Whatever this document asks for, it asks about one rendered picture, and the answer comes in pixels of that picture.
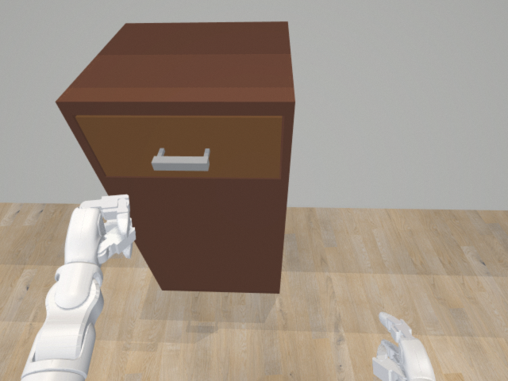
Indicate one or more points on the robot right hand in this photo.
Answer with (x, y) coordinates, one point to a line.
(407, 361)

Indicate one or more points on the handle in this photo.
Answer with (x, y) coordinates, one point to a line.
(181, 163)

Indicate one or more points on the drawer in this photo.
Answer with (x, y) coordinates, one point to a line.
(240, 146)

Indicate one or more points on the robot left forearm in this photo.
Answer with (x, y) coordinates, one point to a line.
(63, 347)

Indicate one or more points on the robot left hand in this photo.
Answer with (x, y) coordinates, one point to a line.
(87, 230)

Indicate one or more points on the cabinet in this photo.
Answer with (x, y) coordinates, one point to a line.
(215, 234)

